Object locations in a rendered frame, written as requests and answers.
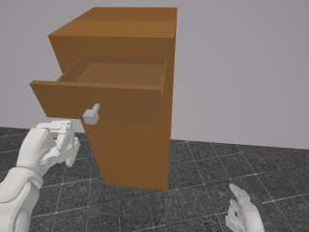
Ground robot left forearm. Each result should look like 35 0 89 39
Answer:
0 166 44 232

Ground cabinet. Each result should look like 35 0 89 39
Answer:
48 7 178 191

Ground drawer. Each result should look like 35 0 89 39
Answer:
30 55 167 125

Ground right robot hand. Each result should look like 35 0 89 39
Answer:
225 183 265 232

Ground handle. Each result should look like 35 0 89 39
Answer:
82 103 100 125

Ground left robot hand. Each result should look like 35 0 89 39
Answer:
16 120 81 176

